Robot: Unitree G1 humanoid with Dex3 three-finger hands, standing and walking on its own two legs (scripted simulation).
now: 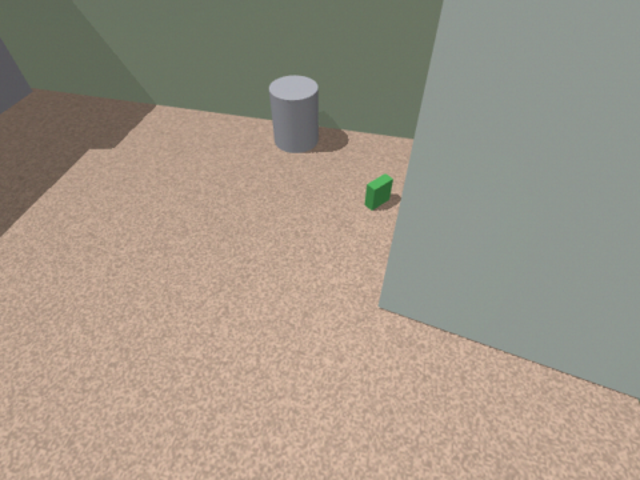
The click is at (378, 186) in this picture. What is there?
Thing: carton on end
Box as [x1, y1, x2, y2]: [365, 174, 392, 209]
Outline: 386,174 383,174 367,184 365,205 370,209 375,208 389,198 392,178
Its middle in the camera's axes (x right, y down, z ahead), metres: +0.26 -0.21 +1.74
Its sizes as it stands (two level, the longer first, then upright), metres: 0.114 0.049 0.126
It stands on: the floor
